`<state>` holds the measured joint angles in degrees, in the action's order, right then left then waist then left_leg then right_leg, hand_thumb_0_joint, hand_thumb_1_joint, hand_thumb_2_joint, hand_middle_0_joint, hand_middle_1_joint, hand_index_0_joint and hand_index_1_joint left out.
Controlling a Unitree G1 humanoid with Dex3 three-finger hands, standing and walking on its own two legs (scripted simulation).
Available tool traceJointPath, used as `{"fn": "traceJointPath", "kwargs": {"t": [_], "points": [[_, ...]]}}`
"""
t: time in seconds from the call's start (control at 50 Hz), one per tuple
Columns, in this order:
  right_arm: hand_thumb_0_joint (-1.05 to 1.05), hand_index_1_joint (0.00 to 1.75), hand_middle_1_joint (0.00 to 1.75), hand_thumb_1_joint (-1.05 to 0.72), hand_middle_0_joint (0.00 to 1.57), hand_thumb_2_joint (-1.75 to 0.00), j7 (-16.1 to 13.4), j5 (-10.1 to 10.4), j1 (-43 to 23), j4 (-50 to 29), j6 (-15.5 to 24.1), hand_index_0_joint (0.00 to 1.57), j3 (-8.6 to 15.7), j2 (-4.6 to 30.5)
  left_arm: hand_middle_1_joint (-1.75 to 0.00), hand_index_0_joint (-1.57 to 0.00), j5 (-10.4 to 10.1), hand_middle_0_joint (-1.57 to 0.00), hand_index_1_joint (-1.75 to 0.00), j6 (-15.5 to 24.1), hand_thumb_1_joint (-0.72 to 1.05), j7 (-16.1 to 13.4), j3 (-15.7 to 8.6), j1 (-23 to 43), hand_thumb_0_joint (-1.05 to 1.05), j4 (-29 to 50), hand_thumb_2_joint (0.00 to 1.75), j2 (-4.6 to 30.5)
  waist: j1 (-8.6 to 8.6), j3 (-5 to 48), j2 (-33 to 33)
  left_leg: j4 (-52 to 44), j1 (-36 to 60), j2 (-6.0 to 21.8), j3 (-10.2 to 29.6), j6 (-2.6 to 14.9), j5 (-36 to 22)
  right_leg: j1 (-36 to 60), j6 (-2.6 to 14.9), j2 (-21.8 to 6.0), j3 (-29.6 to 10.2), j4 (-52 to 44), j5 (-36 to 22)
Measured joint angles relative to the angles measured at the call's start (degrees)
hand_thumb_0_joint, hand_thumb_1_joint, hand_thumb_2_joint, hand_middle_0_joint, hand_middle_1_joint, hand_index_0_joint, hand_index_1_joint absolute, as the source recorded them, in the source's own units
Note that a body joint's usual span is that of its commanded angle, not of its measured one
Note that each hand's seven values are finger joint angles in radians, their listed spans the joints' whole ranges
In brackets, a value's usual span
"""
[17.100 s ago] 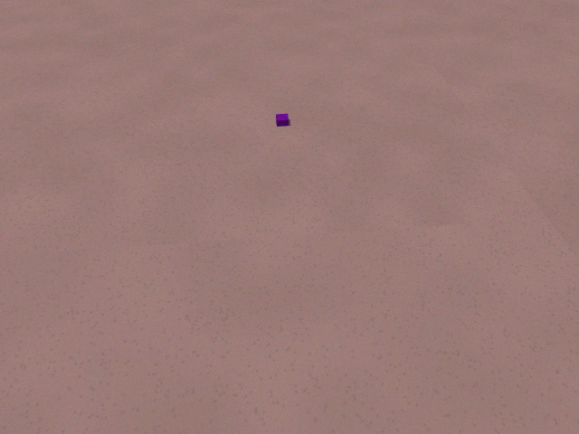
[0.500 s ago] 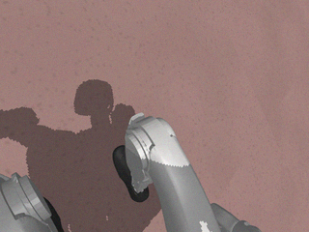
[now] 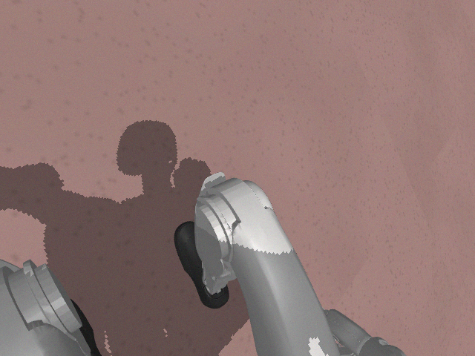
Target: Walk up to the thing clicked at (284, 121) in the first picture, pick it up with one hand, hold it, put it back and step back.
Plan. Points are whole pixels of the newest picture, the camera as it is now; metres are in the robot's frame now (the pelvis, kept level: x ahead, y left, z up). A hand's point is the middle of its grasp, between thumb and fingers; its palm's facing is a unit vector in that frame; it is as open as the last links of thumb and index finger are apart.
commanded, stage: close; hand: left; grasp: from above
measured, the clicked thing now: out of the picture +0.47 +0.34 -0.29
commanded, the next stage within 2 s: settle in 0.68 s
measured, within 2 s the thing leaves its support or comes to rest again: leaves its support in 1.08 s
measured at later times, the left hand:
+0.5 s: hand out of the picture +0.46 +0.33 -0.26, palm faces -0.42 -0.20 -0.89, open 9.6 cm
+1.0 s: hand out of the picture +0.46 +0.33 -0.26, palm faces -0.42 -0.20 -0.88, open 9.6 cm
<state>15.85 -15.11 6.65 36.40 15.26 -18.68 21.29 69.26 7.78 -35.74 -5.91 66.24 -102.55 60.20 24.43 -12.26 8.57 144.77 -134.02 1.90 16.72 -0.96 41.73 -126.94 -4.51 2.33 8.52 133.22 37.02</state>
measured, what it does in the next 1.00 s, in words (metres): stands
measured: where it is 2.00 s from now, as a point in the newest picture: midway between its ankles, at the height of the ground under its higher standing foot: (152, 316)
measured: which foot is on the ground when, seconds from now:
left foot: down 0.00-1.00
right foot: down 0.00-1.00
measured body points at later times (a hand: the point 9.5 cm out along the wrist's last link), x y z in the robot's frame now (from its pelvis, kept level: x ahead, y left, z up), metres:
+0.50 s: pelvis +0.00 +0.00 +0.00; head +0.29 +0.13 +0.31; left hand +0.47 +0.33 -0.21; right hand +0.04 -0.24 -0.05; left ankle +0.06 +0.13 -0.28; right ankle +0.12 -0.13 -0.28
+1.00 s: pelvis +0.00 +0.00 +0.00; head +0.29 +0.13 +0.31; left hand +0.48 +0.34 -0.21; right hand +0.04 -0.24 -0.05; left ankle +0.06 +0.13 -0.28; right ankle +0.12 -0.13 -0.28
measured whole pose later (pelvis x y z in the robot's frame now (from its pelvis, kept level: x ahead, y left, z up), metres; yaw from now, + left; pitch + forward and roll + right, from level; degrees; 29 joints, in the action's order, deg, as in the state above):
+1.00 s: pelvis +0.00 +0.00 +0.00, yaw +0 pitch +29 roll -16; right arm 14.5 -15.4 7.0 35.5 13.1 -19.9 20.2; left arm 69.3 7.1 -34.0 -6.0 66.2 -100.8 60.3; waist 24.4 -11.6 8.4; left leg 144.2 -134.1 1.7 16.8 -1.1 41.7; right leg -126.9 -4.2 2.1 8.7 132.7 37.0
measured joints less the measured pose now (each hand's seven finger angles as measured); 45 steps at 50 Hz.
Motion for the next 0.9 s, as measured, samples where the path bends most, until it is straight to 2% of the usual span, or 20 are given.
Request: {"fn": "traceJointPath", "kwargs": {"t": [0.38, 0.78, 0.9], "points": [[0.00, 0.30, 0.30, -0.90, 0.20, -0.89, -0.7, -0.2, 0.3, -0.6, -0.9, 0.20, -1.0, -0.7, -0.39, -0.71, 0.2, -0.70, -0.36, 0.2, 0.20, 0.0, -0.2, 0.0, 0.01, -0.1, 0.24, 0.4, 0.18, 0.1, -0.2, -0.2, -0.1, 0.0, 0.0, 0.07, -0.1, -0.1, 0.13, 0.0, 0.0, -0.2, -0.1], [0.00, 0.30, 0.30, -0.90, 0.20, -0.89, -1.4, -0.6, -0.2, -0.9, -1.7, 0.20, -1.6, -0.7, -0.34, -0.78, -0.3, -0.77, -0.31, 0.2, 0.15, -0.3, 0.8, 0.5, 0.01, -0.1, 0.21, 0.9, 0.28, 0.0, 0.2, -0.3, 0.2, 0.1, 0.2, 0.02, 0.0, 0.2, -0.04, 0.1, 0.2, -0.6, -0.1], [0.00, 0.30, 0.30, -0.90, 0.20, -0.90, -1.4, -0.4, -0.1, -1.1, -1.8, 0.20, -1.7, -0.8, -0.34, -0.81, -0.2, -0.79, -0.32, -0.1, 0.13, 0.4, 0.8, 0.7, 0.01, 0.4, 0.22, 0.8, 0.25, 0.0, 0.1, -0.4, 0.1, -0.1, 0.2, -0.03, -0.1, 0.2, 0.18, -0.1, 0.3, -0.6, -0.1]]}}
